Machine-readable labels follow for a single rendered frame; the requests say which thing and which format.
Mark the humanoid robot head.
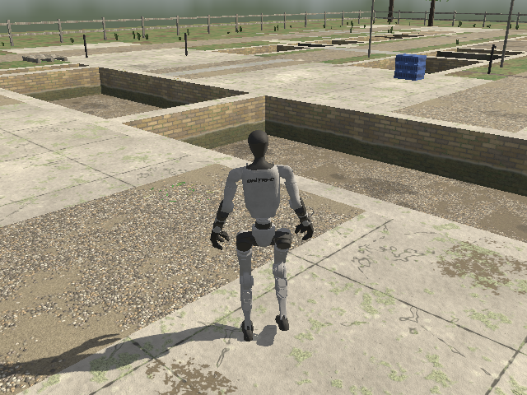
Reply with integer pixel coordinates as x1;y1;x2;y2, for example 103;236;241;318
246;130;274;170

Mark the left robot upper arm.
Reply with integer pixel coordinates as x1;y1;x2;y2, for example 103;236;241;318
221;167;243;213

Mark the left robot forearm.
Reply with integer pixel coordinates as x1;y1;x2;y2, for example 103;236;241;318
212;200;229;233

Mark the robot right foot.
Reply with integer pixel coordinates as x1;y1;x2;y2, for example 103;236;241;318
275;314;289;331

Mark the left robot hand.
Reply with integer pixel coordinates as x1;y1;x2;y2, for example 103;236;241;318
210;230;230;250

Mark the right robot upper arm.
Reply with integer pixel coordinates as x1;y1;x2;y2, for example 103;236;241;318
277;165;302;210

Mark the right robot hand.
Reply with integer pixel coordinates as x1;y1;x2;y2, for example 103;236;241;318
295;221;314;240

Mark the right robot forearm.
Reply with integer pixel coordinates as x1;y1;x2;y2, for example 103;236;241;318
294;197;310;226

